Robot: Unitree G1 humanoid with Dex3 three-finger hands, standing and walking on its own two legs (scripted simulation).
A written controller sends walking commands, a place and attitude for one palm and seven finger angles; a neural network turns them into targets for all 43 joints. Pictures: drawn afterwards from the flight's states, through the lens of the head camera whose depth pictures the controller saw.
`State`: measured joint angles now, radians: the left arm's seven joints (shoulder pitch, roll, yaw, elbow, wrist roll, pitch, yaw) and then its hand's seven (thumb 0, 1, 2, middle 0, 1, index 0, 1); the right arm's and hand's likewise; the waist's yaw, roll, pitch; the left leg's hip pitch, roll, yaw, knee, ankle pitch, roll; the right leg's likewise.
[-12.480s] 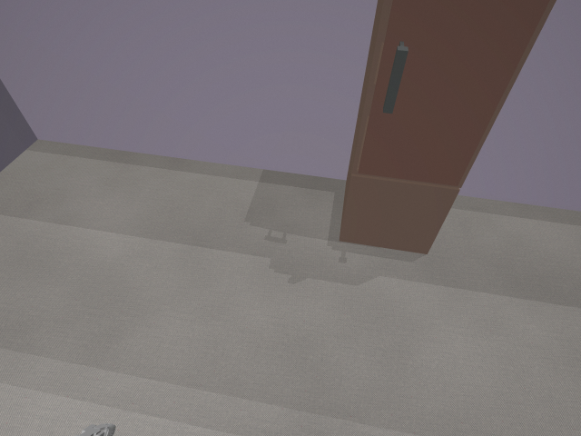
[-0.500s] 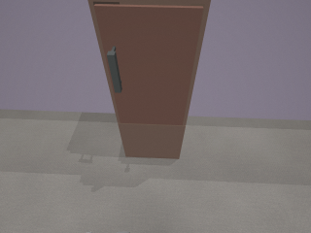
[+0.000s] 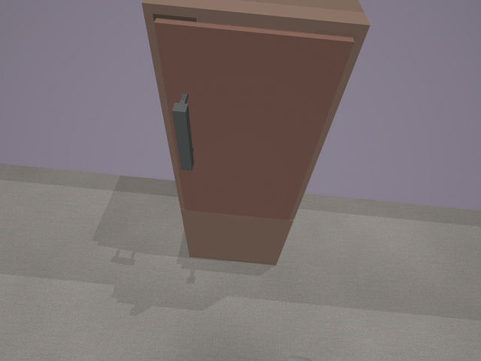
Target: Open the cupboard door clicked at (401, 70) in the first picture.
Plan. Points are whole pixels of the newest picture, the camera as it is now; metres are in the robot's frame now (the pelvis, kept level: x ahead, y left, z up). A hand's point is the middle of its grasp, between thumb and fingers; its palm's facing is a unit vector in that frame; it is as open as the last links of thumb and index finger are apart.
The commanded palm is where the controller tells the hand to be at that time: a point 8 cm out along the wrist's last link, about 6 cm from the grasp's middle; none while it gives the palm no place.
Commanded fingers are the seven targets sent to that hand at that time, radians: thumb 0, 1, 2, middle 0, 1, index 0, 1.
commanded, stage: come to a stop and stand still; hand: left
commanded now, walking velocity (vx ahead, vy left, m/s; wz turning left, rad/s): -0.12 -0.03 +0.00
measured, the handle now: (186, 133) +0.56 +0.17 +0.02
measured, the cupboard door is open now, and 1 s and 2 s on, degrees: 0 0 0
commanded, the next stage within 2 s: look again from close up in 1.14 s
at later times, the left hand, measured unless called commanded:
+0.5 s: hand out of the picture +0.03 +0.12 -0.15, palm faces +0.08 -0.96 -0.28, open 7.3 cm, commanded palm none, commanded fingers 0.00 0.90 0.90 -0.20 -0.30 -0.20 -0.30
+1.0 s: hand out of the picture -0.03 +0.18 -0.18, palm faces +0.04 -0.98 -0.21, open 7.4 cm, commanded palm none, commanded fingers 0.00 0.90 0.90 -0.20 -0.30 -0.20 -0.30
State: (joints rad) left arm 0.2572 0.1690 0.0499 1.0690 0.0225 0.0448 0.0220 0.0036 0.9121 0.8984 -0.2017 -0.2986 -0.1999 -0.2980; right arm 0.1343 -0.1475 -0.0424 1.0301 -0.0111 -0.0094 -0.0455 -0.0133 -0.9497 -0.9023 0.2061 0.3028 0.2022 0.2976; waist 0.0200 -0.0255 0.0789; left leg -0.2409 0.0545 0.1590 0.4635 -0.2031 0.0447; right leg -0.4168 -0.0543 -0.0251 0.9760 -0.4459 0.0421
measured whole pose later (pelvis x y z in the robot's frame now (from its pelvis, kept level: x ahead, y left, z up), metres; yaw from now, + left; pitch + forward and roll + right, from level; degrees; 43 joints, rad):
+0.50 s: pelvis -0.02 -0.08 +0.01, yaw +1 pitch +1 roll +4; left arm 0.23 0.15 0.04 0.99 0.03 0.00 0.02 0.00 0.91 0.90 -0.21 -0.30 -0.21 -0.30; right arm 0.26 -0.22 -0.07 1.05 -0.02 0.06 0.01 0.01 -0.91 -0.90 0.20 0.30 0.20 0.30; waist 0.03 0.03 0.04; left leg -0.35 0.01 0.01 0.89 -0.39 -0.04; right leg -0.27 -0.07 -0.07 0.46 -0.21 -0.03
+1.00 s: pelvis -0.04 +0.00 -0.01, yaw +0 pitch -2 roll +0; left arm 0.32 0.18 0.01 1.03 0.03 0.02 0.02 0.00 0.91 0.90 -0.20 -0.30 -0.20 -0.30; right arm 0.27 -0.18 -0.01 0.95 -0.01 -0.01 -0.01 0.00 -0.95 -0.90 0.20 0.30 0.20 0.30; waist 0.02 0.00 -0.01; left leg -0.16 -0.02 0.09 0.52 -0.33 0.05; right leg -0.27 -0.11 -0.03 0.51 -0.19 0.05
